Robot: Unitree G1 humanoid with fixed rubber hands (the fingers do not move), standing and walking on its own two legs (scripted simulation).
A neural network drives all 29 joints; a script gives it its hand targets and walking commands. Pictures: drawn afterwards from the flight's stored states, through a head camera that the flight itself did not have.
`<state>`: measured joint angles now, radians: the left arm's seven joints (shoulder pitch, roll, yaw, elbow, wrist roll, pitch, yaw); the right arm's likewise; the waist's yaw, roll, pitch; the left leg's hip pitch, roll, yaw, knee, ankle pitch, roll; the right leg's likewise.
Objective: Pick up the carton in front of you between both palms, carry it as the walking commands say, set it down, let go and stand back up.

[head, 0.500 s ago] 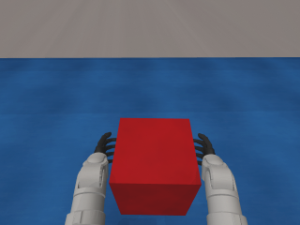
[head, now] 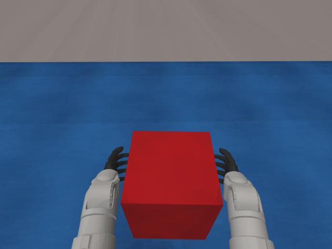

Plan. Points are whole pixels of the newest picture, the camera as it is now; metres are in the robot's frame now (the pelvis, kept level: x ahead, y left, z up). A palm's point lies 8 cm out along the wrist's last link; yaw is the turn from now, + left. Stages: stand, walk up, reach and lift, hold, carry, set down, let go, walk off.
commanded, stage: carry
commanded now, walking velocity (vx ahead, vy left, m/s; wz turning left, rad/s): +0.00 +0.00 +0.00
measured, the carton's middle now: (170, 186) +0.31 +0.00 -0.03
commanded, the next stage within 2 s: hold in 0.04 s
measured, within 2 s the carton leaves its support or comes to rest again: neither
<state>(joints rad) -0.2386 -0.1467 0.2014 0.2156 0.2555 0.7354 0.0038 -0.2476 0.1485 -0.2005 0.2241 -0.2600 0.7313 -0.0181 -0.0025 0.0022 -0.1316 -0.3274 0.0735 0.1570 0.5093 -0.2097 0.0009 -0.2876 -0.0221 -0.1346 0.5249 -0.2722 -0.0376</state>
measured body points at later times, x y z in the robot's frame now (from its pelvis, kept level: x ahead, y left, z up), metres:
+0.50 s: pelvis -0.02 +0.02 +0.01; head -0.06 +0.03 +0.45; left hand +0.30 +0.15 +0.05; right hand +0.27 -0.15 +0.05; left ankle +0.04 +0.13 -0.74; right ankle +0.00 -0.09 -0.74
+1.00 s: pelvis -0.01 +0.03 +0.01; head -0.05 +0.04 +0.45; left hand +0.31 +0.15 +0.05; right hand +0.28 -0.15 +0.05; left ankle +0.04 +0.13 -0.74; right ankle +0.00 -0.09 -0.73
